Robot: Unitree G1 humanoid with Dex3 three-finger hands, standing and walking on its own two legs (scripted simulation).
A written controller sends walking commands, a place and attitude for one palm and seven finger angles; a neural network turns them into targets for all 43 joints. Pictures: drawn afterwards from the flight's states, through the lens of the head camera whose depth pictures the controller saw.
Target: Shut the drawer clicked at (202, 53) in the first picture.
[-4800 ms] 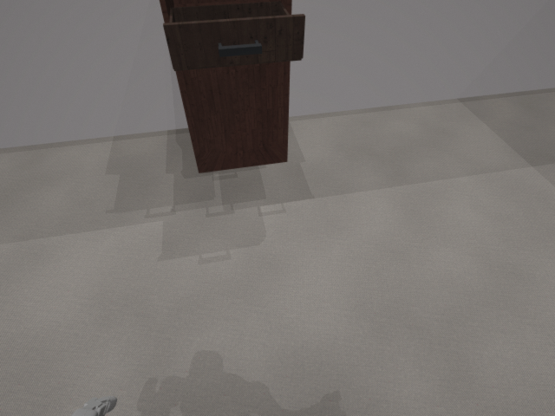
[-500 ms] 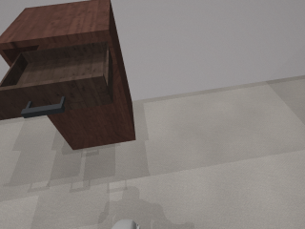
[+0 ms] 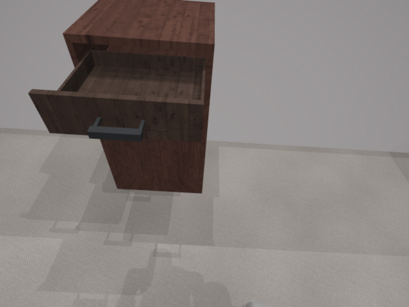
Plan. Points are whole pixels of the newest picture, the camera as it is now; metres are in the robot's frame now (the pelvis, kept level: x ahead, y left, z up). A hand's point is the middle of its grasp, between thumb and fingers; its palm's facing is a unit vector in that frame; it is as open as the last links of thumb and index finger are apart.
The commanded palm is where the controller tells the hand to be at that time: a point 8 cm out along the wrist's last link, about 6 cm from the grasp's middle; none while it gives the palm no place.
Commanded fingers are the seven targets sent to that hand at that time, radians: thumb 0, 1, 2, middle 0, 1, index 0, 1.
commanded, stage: take the last steps up to it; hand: left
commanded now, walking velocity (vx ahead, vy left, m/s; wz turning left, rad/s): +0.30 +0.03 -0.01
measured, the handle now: (118, 127) +0.53 +0.29 +0.02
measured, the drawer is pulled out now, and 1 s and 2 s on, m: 0.30 0.30 0.30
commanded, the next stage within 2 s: come to a stop and stand still in 0.62 s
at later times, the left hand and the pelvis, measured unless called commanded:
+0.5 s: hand (148, 289) +0.19 +0.14 -0.16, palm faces +0.07 -0.97 -0.24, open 7.1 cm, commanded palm none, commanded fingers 0.00 0.90 0.90 -0.20 -0.30 -0.20 -0.30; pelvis +0.14 -0.04 +0.00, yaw +1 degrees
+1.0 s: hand (129, 282) +0.21 +0.20 -0.19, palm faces +0.08 -0.99 -0.15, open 7.3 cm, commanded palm none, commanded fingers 0.00 0.90 0.90 -0.20 -0.30 -0.20 -0.30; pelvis +0.23 +0.03 +0.00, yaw +1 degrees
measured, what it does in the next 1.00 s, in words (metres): walks ahead: right foot, then left foot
